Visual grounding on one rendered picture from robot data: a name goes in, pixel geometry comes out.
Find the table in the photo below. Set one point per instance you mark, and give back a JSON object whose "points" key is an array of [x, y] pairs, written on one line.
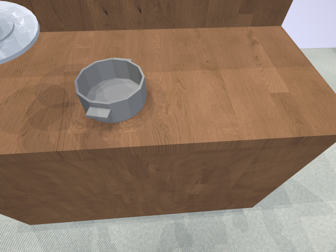
{"points": [[233, 110]]}

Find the lid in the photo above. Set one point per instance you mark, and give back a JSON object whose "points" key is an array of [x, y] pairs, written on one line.
{"points": [[19, 30]]}

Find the pot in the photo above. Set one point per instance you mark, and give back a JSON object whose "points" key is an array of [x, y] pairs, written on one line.
{"points": [[111, 90]]}

